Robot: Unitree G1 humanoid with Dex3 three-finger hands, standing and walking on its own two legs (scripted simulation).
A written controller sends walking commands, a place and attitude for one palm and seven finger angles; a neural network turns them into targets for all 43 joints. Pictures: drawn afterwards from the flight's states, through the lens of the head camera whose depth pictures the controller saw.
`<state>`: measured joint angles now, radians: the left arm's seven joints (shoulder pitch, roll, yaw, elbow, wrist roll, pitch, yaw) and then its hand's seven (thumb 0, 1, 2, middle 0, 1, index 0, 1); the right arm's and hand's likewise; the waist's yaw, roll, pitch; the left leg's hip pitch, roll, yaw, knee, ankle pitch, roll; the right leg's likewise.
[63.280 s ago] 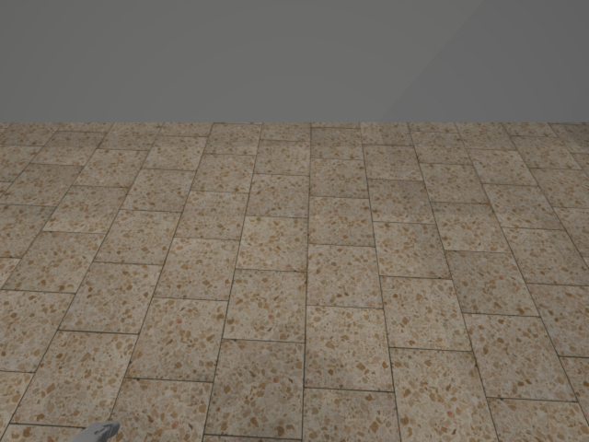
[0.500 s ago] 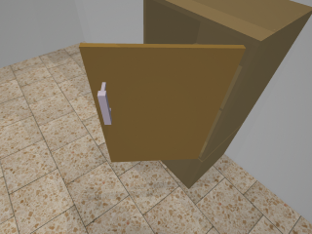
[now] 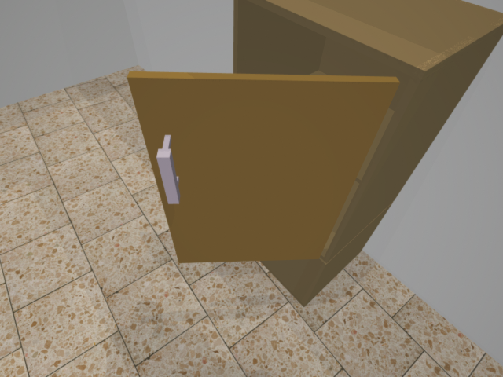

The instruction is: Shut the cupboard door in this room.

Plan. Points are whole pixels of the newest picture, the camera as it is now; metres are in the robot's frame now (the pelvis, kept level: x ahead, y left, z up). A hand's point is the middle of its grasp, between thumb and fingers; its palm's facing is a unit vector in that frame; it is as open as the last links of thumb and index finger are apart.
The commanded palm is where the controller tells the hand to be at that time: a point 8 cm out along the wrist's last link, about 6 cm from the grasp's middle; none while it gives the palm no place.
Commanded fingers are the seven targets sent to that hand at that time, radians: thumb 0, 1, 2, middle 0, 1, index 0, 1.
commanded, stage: look again from close up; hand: left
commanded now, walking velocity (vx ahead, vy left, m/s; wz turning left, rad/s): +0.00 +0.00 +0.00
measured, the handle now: (170, 170) +0.44 +0.18 +0.06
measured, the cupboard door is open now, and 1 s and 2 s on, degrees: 52 52 52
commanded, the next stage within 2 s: raise the hand and make a fist in 0.36 s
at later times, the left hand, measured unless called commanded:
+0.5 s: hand out of the picture +0.04 +0.19 -0.17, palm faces +0.09 -0.97 -0.21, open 7.4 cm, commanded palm +0.09 +0.24 -0.08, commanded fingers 0.00 0.90 0.90 -0.24 -0.34 -0.24 -0.34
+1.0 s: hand (127, 370) +0.14 +0.19 -0.04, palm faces +0.22 -0.97 -0.05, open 5.6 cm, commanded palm +0.12 +0.24 -0.03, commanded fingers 0.00 0.90 0.90 -0.69 -0.84 -0.69 -0.84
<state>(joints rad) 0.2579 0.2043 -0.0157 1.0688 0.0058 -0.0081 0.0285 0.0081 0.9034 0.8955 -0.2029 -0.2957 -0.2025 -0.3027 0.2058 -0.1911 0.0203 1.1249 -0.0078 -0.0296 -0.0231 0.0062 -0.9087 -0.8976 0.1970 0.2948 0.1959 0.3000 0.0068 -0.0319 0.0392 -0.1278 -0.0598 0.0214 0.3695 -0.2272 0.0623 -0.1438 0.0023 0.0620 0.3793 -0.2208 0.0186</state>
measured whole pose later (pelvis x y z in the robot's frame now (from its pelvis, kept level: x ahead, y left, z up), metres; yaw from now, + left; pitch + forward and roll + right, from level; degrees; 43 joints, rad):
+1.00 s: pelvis -0.03 -0.04 -0.10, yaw +3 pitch +14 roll -1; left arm 0.50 0.20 0.23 -0.03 -0.33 -0.52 -0.26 0.02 0.90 0.90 -0.52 -0.65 -0.52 -0.65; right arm 0.16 -0.26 -0.01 0.53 0.01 -0.29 -0.06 0.01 -0.91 -0.90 0.20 0.29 0.20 0.30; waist 0.06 0.00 -0.13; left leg -0.87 -0.03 -0.07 1.18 -0.54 0.00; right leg -0.88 0.04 -0.15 1.12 -0.49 -0.10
